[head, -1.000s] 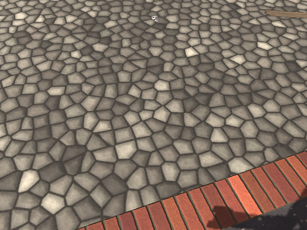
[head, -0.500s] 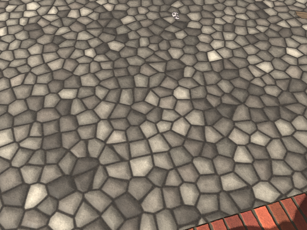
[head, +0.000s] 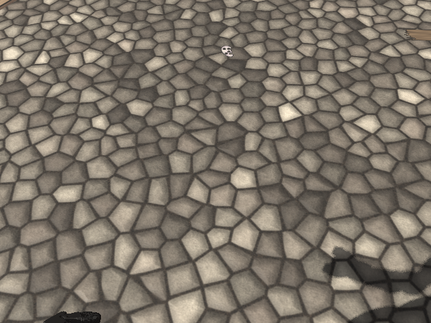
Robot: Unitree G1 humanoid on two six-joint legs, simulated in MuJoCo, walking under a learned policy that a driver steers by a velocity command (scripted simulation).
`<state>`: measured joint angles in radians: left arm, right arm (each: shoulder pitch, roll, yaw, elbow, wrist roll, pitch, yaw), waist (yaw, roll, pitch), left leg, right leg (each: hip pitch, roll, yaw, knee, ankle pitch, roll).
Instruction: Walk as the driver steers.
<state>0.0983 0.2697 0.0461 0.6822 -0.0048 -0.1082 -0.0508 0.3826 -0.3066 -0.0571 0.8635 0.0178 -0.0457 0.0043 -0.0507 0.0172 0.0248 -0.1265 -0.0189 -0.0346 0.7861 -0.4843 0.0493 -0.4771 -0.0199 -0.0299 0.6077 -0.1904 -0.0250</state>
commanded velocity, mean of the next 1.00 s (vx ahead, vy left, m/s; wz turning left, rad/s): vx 0.11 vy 0.00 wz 0.50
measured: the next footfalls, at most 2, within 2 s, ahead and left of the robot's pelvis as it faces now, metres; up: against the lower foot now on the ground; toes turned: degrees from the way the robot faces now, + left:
left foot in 0.50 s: +0.28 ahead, +0.17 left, -0.12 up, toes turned +17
right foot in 1.00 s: +0.39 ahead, -0.03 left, -0.12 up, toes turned +38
